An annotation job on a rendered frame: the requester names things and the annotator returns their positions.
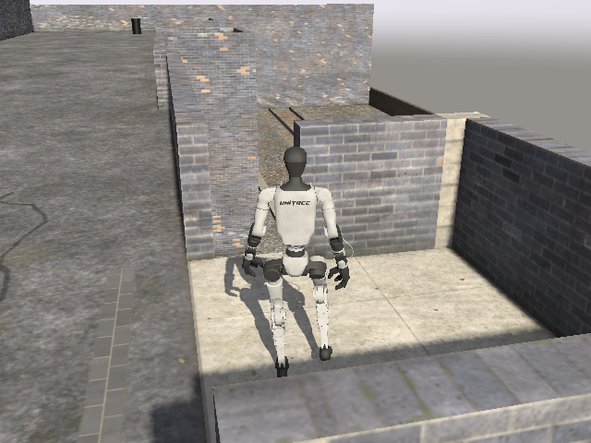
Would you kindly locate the robot left forearm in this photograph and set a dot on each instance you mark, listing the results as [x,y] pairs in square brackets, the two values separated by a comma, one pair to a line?
[252,245]

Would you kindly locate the right robot upper arm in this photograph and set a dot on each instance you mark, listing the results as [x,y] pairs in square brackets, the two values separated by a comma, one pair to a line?
[324,195]

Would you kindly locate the right robot hand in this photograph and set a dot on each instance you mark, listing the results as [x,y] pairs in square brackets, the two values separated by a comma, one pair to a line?
[344,276]

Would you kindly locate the left robot hand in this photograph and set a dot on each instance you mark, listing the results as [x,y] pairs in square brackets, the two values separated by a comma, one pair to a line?
[253,263]

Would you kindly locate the robot right forearm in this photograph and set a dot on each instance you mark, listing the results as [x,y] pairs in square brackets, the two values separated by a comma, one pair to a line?
[338,250]

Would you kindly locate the robot head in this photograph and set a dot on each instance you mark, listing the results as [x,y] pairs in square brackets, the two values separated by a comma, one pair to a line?
[295,159]

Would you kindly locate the left robot upper arm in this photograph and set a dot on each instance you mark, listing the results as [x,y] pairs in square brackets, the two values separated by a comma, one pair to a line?
[266,196]

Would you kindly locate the right robot shin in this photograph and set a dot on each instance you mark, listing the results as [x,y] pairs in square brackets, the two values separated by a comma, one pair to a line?
[322,312]

